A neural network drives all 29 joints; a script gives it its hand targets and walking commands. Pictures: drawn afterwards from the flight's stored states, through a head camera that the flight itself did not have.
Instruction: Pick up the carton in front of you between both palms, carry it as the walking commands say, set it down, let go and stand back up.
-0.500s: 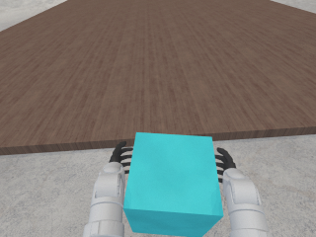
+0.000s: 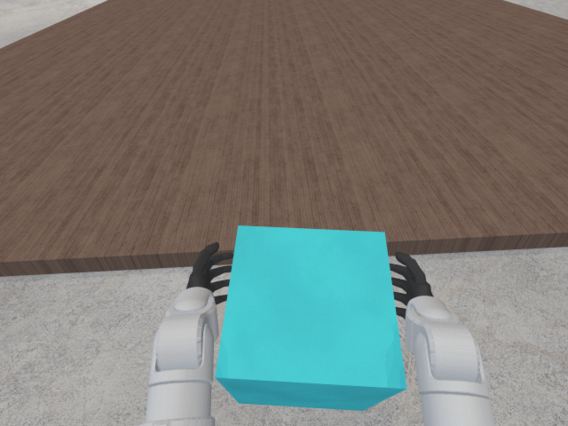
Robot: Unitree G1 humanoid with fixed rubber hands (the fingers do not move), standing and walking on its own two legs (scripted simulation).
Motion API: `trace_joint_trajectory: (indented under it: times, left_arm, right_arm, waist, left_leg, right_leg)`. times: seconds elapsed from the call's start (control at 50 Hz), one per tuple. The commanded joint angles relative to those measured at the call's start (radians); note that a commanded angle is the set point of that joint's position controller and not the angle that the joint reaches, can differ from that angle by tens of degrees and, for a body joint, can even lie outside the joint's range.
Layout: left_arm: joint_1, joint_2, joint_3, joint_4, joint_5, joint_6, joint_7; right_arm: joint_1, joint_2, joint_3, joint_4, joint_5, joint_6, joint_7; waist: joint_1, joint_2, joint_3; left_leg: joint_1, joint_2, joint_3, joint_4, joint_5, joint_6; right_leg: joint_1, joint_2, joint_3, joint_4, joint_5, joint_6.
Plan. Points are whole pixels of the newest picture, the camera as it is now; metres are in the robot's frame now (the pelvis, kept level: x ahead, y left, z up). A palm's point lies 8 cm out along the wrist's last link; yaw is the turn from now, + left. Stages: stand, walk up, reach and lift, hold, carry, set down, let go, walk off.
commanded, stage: carry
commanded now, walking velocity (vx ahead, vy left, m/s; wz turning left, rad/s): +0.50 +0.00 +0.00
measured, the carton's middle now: (305, 325) +0.30 +0.01 +0.00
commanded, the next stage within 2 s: none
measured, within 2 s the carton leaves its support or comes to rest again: neither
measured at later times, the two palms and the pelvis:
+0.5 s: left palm (227, 215) +0.45 +0.14 +0.10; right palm (399, 211) +0.47 -0.16 +0.09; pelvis +0.24 -0.02 +0.01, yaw +2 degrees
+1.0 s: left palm (246, 114) +0.80 +0.15 +0.13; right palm (369, 117) +0.78 -0.15 +0.12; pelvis +0.55 +0.01 +0.01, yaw -2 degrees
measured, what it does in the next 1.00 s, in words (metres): walks ahead: right foot, then left foot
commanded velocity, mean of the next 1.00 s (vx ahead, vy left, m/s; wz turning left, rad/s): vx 0.50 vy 0.00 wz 0.00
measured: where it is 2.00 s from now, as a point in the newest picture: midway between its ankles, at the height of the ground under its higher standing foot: (307, 315)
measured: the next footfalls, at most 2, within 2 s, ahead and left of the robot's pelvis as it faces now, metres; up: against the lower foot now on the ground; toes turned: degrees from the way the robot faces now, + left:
right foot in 0.28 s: +0.14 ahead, -0.08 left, +0.00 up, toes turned -9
left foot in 0.68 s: +0.57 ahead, +0.09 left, +0.00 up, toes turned +11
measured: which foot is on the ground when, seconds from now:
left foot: down 0.00-0.30, up 0.32-0.66, down 0.68-1.00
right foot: down 0.00-0.18, up 0.20-0.26, down 0.28-0.72, up 0.74-1.00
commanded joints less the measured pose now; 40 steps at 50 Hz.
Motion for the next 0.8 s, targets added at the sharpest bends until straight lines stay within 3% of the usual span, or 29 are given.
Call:
trace_joint_trajectory:
  times: [0.0, 0.02, 0.04, 0.08, 0.1, 0.14, 0.16, 0.18, 0.2, 0.22, 0.24, 0.26, 0.28, 0.3, 0.32, 0.36, 0.38, 0.42, 0.46, 0.52, 0.56, 0.58, 0.6, 0.64, 0.66, 0.68, 0.7, 0.74, 0.78]
  left_arm:
    - [-0.540, -0.917, -0.751, -0.199, -0.380, 0.057, -0.217]
    - [-0.392, -0.935, -0.727, -0.139, -0.360, 0.088, -0.199]
    - [-0.389, -0.916, -0.693, -0.184, -0.343, 0.112, -0.188]
    - [-0.334, -0.858, -0.702, -0.269, -0.342, 0.164, -0.141]
    - [-0.294, -0.880, -0.738, -0.329, -0.358, 0.183, -0.123]
    - [-0.237, -0.852, -0.723, -0.376, -0.384, 0.233, -0.085]
    - [-0.284, -0.845, -0.770, -0.450, -0.409, 0.247, -0.070]
    - [-0.234, -0.854, -0.757, -0.472, -0.428, 0.258, -0.053]
    - [-0.219, -0.823, -0.741, -0.515, -0.433, 0.267, -0.035]
    - [-0.190, -0.809, -0.741, -0.533, -0.417, 0.268, -0.017]
    - [-0.095, -0.828, -0.702, -0.526, -0.426, 0.264, -0.004]
    - [-0.064, -0.820, -0.676, -0.544, -0.403, 0.263, 0.015]
    - [0.006, -0.785, -0.664, -0.558, -0.374, 0.260, 0.036]
    - [-0.001, -0.755, -0.612, -0.551, -0.324, 0.257, 0.061]
    - [-0.009, -0.693, -0.603, -0.580, -0.316, 0.266, 0.081]
    - [-0.031, -0.716, -0.616, -0.596, -0.334, 0.263, 0.100]
    - [-0.037, -0.713, -0.615, -0.627, -0.330, 0.256, 0.107]
    - [0.003, -0.671, -0.630, -0.612, -0.344, 0.256, 0.106]
    - [-0.032, -0.630, -0.666, -0.688, -0.392, 0.248, 0.099]
    - [-0.006, -0.618, -0.676, -0.660, -0.415, 0.251, 0.091]
    - [-0.018, -0.633, -0.702, -0.664, -0.423, 0.263, 0.084]
    - [-0.020, -0.609, -0.692, -0.679, -0.413, 0.268, 0.079]
    - [0.006, -0.598, -0.684, -0.660, -0.420, 0.277, 0.070]
    - [-0.022, -0.562, -0.706, -0.711, -0.432, 0.285, 0.062]
    - [-0.023, -0.553, -0.679, -0.675, -0.393, 0.294, 0.062]
    - [-0.029, -0.538, -0.683, -0.662, -0.391, 0.295, 0.068]
    - [-0.025, -0.531, -0.689, -0.667, -0.388, 0.304, 0.070]
    - [-0.042, -0.603, -0.681, -0.645, -0.371, 0.299, 0.065]
    - [-0.022, -0.668, -0.661, -0.605, -0.354, 0.278, 0.058]
  right_arm:
    - [-0.516, 0.931, 0.660, -0.156, 0.334, 0.022, 0.190]
    - [-0.544, 0.922, 0.712, -0.284, 0.368, 0.038, 0.178]
    - [-0.517, 0.915, 0.729, -0.266, 0.359, 0.068, 0.163]
    - [-0.437, 0.877, 0.710, -0.307, 0.371, 0.118, 0.146]
    - [-0.403, 0.857, 0.714, -0.390, 0.390, 0.138, 0.124]
    - [-0.284, 0.821, 0.664, -0.410, 0.365, 0.172, 0.068]
    - [-0.239, 0.815, 0.655, -0.452, 0.353, 0.183, 0.046]
    - [-0.244, 0.818, 0.669, -0.527, 0.376, 0.199, 0.027]
    - [-0.226, 0.803, 0.667, -0.568, 0.368, 0.210, 0.000]
    - [-0.221, 0.797, 0.642, -0.601, 0.368, 0.217, -0.020]
    - [-0.207, 0.793, 0.673, -0.651, 0.384, 0.221, -0.037]
    - [-0.197, 0.772, 0.659, -0.695, 0.381, 0.223, -0.044]
    - [-0.191, 0.751, 0.669, -0.708, 0.401, 0.232, -0.046]
    - [-0.233, 0.725, 0.697, -0.737, 0.410, 0.237, -0.048]
    - [-0.188, 0.685, 0.686, -0.690, 0.422, 0.244, -0.046]
    - [-0.138, 0.705, 0.666, -0.653, 0.417, 0.241, -0.058]
    - [-0.145, 0.686, 0.674, -0.662, 0.409, 0.236, -0.071]
    - [-0.075, 0.683, 0.622, -0.613, 0.369, 0.221, -0.103]
    - [-0.002, 0.684, 0.599, -0.591, 0.349, 0.211, -0.126]
    - [0.007, 0.672, 0.584, -0.580, 0.313, 0.211, -0.141]
    - [-0.018, 0.662, 0.585, -0.614, 0.318, 0.222, -0.129]
    - [0.000, 0.646, 0.620, -0.636, 0.316, 0.224, -0.123]
    - [-0.013, 0.644, 0.623, -0.669, 0.332, 0.234, -0.116]
    - [0.008, 0.642, 0.625, -0.632, 0.337, 0.245, -0.114]
    - [-0.019, 0.629, 0.645, -0.662, 0.348, 0.245, -0.108]
    - [0.007, 0.608, 0.615, -0.607, 0.330, 0.261, -0.103]
    - [-0.062, 0.576, 0.626, -0.621, 0.363, 0.252, -0.095]
    - [-0.088, 0.635, 0.650, -0.640, 0.379, 0.247, -0.082]
    - [-0.172, 0.712, 0.716, -0.673, 0.411, 0.239, -0.060]
  waist:
    - [-0.002, -0.004, -0.123]
    - [-0.002, -0.068, -0.135]
    - [-0.008, -0.172, -0.129]
    - [-0.003, -0.133, -0.108]
    - [-0.024, -0.064, -0.107]
    - [-0.033, 0.049, -0.178]
    - [-0.047, 0.278, -0.148]
    - [-0.044, 0.308, -0.094]
    - [-0.058, 0.252, -0.099]
    - [-0.051, 0.168, -0.077]
    - [-0.018, 0.076, -0.157]
    - [0.008, 0.088, -0.256]
    - [0.038, -0.106, -0.284]
    - [0.025, -0.337, -0.208]
    - [0.023, -0.227, -0.200]
    - [0.014, -0.024, -0.162]
    - [0.019, -0.061, -0.070]
    - [0.009, -0.145, -0.086]
    - [0.009, -0.057, -0.057]
    - [0.020, -0.184, 0.015]
    - [0.007, -0.136, 0.048]
    - [0.000, -0.148, 0.009]
    - [-0.018, -0.207, -0.034]
    - [-0.034, -0.220, -0.080]
    - [-0.061, -0.178, -0.140]
    - [-0.052, 0.059, -0.190]
    - [-0.037, 0.322, -0.191]
    - [-0.037, 0.113, -0.100]
    - [-0.029, -0.024, -0.151]
  left_leg:
    - [-0.097, 0.065, 0.021, -0.017, -0.129, 0.063]
    - [-0.137, 0.036, 0.095, 0.021, -0.103, 0.035]
    - [-0.187, 0.013, 0.147, 0.088, -0.095, 0.021]
    - [-0.128, 0.005, 0.184, 0.005, -0.091, 0.014]
    - [-0.002, 0.010, 0.175, -0.118, -0.007, 0.034]
    - [0.307, 0.088, 0.036, -0.053, 0.311, 0.078]
    - [0.458, 0.223, -0.158, -0.104, 0.670, 0.129]
    - [0.607, 0.278, -0.241, -0.107, 1.041, 0.173]
    - [0.691, 0.328, -0.241, -0.082, 1.098, 0.212]
    - [0.590, 0.305, -0.181, -0.058, 1.019, 0.194]
    - [0.432, 0.262, -0.062, -0.010, 0.971, 0.126]
    - [0.206, 0.201, 0.074, 0.140, 0.792, 0.069]
    - [-0.125, 0.106, 0.191, 0.331, 0.394, -0.003]
    - [-0.499, -0.010, 0.195, 0.528, -0.090, -0.022]
    - [-0.577, 0.028, 0.067, 0.634, -0.172, 0.014]
    - [-0.621, 0.094, 0.075, 0.643, -0.146, 0.052]
    - [-0.679, 0.101, 0.122, 0.554, -0.105, 0.043]
    - [-0.623, 0.077, 0.177, 0.462, -0.010, 0.022]
    - [-0.531, 0.057, 0.190, 0.331, 0.055, 0.017]
    - [-0.416, 0.014, 0.276, 0.136, 0.196, 0.050]
    - [-0.261, -0.011, 0.295, 0.080, 0.281, 0.066]
    - [-0.195, -0.017, 0.292, 0.055, 0.337, 0.082]
    - [-0.027, -0.038, 0.304, 0.035, 0.372, 0.082]
    - [0.167, -0.113, 0.412, 0.044, 0.238, 0.093]
    - [0.299, -0.057, 0.322, -0.049, 0.220, 0.074]
    - [0.393, 0.217, -0.108, -0.097, -0.127, 0.169]
    - [0.451, 0.427, -0.546, -0.327, -0.092, 0.300]
    - [0.277, 0.364, -0.382, -0.353, 0.053, 0.294]
    - [0.197, 0.343, -0.251, -0.345, 0.079, 0.244]
  right_leg:
    - [0.080, -0.128, 0.106, -0.154, -0.145, -0.066]
    - [0.113, -0.153, 0.121, -0.149, -0.095, -0.075]
    - [0.157, -0.174, 0.171, -0.184, -0.030, -0.098]
    - [0.117, -0.185, 0.168, -0.149, 0.082, -0.119]
    - [0.066, -0.175, 0.073, -0.008, 0.324, -0.100]
    - [-0.151, -0.071, -0.133, 0.238, 0.433, -0.021]
    - [-0.391, -0.018, -0.219, 0.387, 0.149, 0.019]
    - [-0.622, 0.027, -0.209, 0.397, -0.217, 0.023]
    - [-0.711, 0.027, -0.201, 0.342, -0.344, 0.017]
    - [-0.605, -0.004, -0.122, 0.161, -0.335, -0.005]
    - [-0.288, 0.028, -0.146, -0.101, -0.125, -0.025]
    - [0.131, 0.048, -0.207, -0.216, 0.142, -0.024]
    - [0.414, -0.148, 0.060, -0.332, 0.035, -0.015]
    - [0.583, -0.365, 0.445, -0.323, 0.356, -0.171]
    - [0.619, -0.401, 0.468, -0.247, 0.634, -0.249]
    - [0.565, -0.370, 0.275, -0.255, 0.574, -0.207]
    - [0.591, -0.326, 0.204, -0.267, 0.731, -0.150]
    - [0.570, -0.252, 0.055, -0.287, 0.803, -0.107]
    - [0.505, -0.264, 0.019, -0.340, 0.745, -0.128]
    - [0.405, -0.170, -0.114, -0.390, 0.759, -0.095]
    - [0.313, -0.221, -0.139, -0.379, 0.851, -0.104]
    - [0.300, -0.195, -0.157, -0.368, 0.933, -0.093]
    - [0.283, -0.190, -0.196, -0.310, 0.993, -0.073]
    - [0.232, -0.165, -0.263, -0.032, 1.075, -0.065]
    - [0.170, -0.123, -0.269, 0.144, 0.896, -0.047]
    - [-0.002, -0.079, -0.209, 0.430, 0.529, -0.023]
    - [-0.231, 0.071, -0.108, 0.694, -0.075, 0.006]
    - [-0.321, -0.032, 0.031, 0.816, -0.092, -0.054]
    - [-0.315, -0.075, 0.017, 0.708, 0.000, -0.062]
